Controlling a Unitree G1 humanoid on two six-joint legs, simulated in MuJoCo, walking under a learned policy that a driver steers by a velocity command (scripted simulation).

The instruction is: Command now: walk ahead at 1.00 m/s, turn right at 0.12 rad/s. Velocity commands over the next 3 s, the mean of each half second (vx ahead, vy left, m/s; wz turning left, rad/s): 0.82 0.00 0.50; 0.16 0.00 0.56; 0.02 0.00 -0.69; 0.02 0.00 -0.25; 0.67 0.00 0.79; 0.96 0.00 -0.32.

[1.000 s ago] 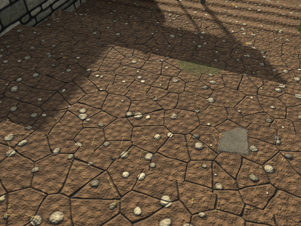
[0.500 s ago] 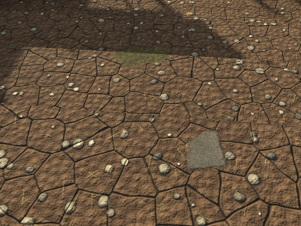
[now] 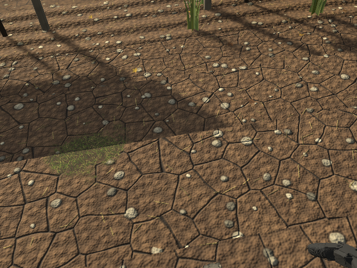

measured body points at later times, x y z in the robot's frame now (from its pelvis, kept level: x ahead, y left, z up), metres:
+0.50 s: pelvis +0.45 +0.08 -0.11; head +0.48 +0.09 +0.34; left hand +0.63 +0.33 -0.18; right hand +0.47 -0.19 -0.25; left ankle +0.29 +0.14 -0.73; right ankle +0.56 +0.00 -0.83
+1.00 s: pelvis +0.69 +0.23 -0.26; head +0.70 +0.27 +0.19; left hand +0.50 +0.43 -0.41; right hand +0.95 +0.14 -0.38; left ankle +0.71 +0.32 -1.00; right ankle +0.67 +0.03 -0.77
